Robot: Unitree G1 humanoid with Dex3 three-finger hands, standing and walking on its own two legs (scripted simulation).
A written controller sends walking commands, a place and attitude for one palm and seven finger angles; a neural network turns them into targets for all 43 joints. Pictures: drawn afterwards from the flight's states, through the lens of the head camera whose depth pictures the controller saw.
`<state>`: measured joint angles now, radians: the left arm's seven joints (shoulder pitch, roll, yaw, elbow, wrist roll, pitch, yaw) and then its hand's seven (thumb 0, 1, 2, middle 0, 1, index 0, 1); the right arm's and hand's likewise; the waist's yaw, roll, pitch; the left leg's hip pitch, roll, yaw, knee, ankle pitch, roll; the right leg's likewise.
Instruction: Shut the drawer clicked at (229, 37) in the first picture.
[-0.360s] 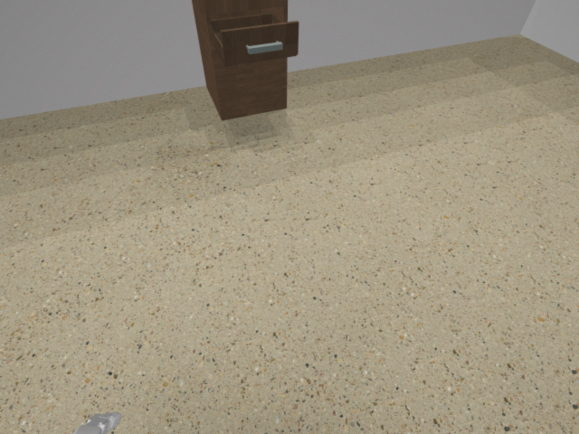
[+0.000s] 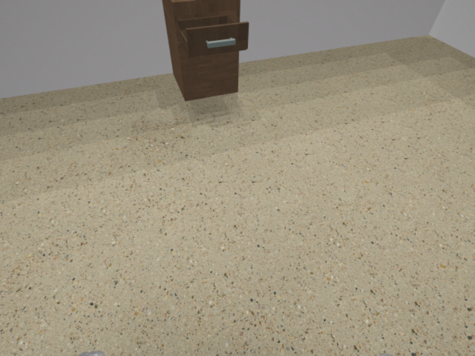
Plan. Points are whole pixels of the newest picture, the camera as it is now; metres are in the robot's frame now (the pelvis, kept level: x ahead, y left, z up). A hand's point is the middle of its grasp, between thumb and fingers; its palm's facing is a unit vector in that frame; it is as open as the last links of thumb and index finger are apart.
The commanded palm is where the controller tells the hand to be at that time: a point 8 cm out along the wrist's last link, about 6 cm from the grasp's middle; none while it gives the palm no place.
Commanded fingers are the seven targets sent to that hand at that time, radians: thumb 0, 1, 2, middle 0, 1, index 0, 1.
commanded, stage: stand and wait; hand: left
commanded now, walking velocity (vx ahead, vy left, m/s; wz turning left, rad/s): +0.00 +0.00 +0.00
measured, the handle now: (220, 41) +1.82 +0.21 -0.25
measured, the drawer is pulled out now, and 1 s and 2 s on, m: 0.22 0.22 0.22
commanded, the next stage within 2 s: look at it before walking up in 0.54 s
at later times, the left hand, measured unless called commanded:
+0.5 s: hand out of the picture +0.05 +0.25 -0.15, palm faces -0.03 -0.94 -0.33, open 7.4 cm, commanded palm none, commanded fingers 0.00 0.90 0.90 -0.20 -0.30 -0.20 -0.30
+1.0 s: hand out of the picture +0.06 +0.24 -0.15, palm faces -0.04 -0.94 -0.33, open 7.4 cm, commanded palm none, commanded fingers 0.00 0.90 0.90 -0.20 -0.30 -0.20 -0.30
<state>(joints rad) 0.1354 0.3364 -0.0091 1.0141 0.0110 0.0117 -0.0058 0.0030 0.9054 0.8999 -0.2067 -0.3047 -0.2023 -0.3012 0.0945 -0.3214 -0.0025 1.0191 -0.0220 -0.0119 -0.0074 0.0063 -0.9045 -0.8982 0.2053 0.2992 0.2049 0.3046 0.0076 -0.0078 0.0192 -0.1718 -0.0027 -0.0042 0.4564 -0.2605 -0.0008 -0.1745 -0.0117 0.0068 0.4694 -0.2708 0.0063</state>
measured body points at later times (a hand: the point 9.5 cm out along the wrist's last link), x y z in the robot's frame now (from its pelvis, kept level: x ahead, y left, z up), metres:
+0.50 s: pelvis -0.02 +0.00 +0.00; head -0.02 +0.00 +0.45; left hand +0.06 +0.29 -0.13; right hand +0.05 -0.30 -0.13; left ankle -0.01 +0.12 -0.74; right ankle -0.01 -0.12 -0.74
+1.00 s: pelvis -0.02 +0.00 +0.01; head -0.01 +0.00 +0.45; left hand +0.06 +0.29 -0.13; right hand +0.06 -0.30 -0.13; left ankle -0.01 +0.12 -0.74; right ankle -0.01 -0.12 -0.74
